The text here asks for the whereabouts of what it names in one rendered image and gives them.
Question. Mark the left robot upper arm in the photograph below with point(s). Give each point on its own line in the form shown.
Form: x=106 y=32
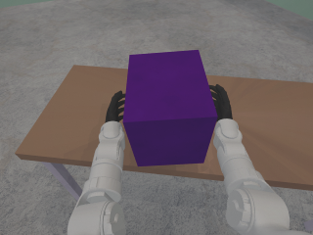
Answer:
x=100 y=218

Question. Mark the table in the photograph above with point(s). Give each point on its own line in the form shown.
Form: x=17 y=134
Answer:
x=275 y=118

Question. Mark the right robot hand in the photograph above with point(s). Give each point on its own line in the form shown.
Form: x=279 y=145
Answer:
x=222 y=102

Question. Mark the robot left forearm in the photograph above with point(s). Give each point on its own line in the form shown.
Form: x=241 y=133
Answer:
x=104 y=183

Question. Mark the right robot upper arm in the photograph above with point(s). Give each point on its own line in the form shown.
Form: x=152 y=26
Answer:
x=256 y=212

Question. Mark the carton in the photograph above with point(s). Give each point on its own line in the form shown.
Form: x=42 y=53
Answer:
x=169 y=114

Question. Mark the robot right forearm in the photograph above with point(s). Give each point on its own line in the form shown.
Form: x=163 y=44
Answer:
x=234 y=161

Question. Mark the left robot hand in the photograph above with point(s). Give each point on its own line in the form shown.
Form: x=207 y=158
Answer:
x=113 y=109

